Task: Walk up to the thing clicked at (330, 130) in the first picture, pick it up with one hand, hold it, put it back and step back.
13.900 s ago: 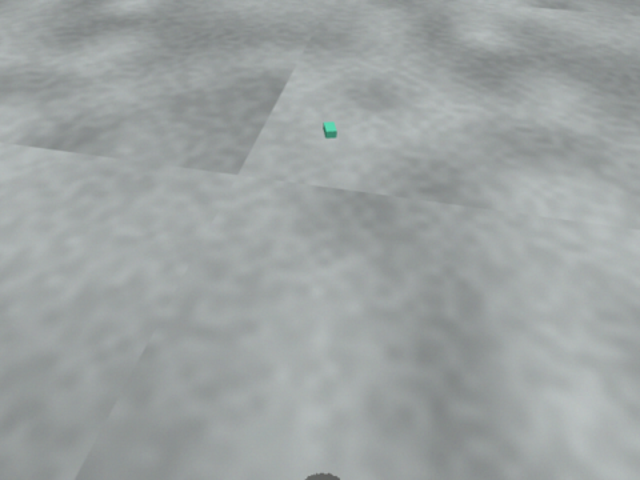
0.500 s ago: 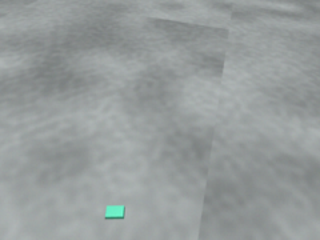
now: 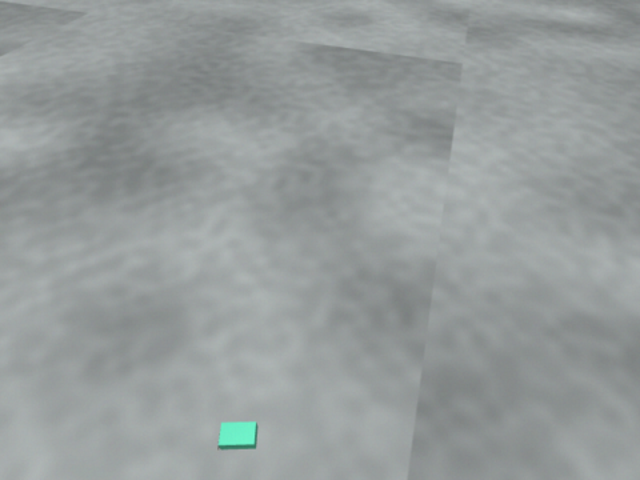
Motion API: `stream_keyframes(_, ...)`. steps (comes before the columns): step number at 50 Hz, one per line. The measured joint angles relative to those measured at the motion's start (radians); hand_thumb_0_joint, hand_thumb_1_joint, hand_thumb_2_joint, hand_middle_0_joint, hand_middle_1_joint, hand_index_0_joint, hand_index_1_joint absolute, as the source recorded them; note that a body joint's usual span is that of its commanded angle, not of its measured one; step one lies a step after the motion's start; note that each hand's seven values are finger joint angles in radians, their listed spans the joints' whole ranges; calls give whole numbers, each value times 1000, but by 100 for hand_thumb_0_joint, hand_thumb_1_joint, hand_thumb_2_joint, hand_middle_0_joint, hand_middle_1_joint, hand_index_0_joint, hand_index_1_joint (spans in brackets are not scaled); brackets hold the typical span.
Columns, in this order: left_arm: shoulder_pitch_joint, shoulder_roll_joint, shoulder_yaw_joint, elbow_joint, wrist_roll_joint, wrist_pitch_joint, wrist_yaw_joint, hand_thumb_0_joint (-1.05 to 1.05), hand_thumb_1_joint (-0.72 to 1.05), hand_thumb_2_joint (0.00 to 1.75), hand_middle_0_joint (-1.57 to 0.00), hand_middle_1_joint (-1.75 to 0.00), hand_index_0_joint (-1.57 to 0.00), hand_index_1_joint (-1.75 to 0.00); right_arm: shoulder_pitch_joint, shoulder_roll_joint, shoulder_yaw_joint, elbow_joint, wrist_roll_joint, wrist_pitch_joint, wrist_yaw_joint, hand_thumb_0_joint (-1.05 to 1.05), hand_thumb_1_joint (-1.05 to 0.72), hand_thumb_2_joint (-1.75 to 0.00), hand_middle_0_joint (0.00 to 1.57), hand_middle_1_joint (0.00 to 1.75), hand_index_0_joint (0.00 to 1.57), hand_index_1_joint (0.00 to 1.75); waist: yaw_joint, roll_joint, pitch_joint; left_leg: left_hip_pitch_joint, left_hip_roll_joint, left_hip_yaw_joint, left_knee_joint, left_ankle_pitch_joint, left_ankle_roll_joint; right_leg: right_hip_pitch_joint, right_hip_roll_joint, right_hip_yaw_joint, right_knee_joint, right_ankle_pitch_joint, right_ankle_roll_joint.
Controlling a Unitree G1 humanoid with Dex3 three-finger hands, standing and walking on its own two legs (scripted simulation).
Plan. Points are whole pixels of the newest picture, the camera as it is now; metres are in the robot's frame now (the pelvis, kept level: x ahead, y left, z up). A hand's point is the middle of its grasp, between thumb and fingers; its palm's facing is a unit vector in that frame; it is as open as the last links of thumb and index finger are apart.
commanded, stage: stand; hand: left
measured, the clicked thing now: (238, 435) +0.42 +0.24 -0.76
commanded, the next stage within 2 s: none
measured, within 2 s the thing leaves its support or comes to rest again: neither
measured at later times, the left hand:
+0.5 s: hand out of the picture +0.09 +0.26 -0.16, palm faces -0.02 -0.94 -0.34, open 7.4 cm
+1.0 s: hand out of the picture +0.07 +0.26 -0.16, palm faces -0.01 -0.94 -0.34, open 7.4 cm
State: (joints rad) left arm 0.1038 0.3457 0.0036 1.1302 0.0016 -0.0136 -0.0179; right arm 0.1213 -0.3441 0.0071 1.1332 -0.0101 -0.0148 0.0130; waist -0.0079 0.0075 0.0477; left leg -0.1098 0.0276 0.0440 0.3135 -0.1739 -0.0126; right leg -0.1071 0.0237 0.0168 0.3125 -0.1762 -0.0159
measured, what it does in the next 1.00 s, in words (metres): stands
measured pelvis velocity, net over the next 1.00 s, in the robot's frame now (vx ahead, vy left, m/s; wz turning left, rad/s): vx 0.01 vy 0.00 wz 0.01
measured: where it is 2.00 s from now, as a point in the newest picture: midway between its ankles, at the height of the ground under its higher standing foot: outside the picture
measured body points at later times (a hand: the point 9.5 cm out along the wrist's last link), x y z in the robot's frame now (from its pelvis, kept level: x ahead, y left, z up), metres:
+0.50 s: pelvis +0.01 +0.00 +0.00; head +0.02 +0.00 +0.45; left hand +0.09 +0.30 -0.13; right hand +0.09 -0.30 -0.13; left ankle +0.00 +0.12 -0.75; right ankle +0.00 -0.11 -0.75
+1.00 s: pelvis +0.01 +0.00 +0.00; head +0.02 +0.00 +0.45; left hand +0.08 +0.31 -0.13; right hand +0.08 -0.29 -0.13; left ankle +0.00 +0.12 -0.75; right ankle +0.00 -0.11 -0.75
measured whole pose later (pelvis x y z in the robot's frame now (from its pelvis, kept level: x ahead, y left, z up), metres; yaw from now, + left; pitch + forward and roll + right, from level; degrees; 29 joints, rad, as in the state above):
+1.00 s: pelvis +0.01 +0.00 +0.00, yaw +1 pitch -2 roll +0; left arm 0.11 0.35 0.00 1.14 0.00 -0.01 -0.01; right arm 0.11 -0.35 0.00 1.14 -0.01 -0.01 0.01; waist 0.00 0.00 0.05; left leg -0.09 0.02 0.04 0.29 -0.17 -0.01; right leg -0.09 0.01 0.01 0.29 -0.18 -0.01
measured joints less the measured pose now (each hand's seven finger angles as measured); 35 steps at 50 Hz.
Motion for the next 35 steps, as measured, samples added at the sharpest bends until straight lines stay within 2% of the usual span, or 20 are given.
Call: stream_keyframes(35,0,2,-3,11,3,2,13,1,91,89,-21,-30,-20,-30,-25,-2,-3,2,3,6,-7,1,-91,-90,20,30,20,30,3,-7,-4,20,-7,-4,-17,-2,5,24,-7,-3,-21,-2,6)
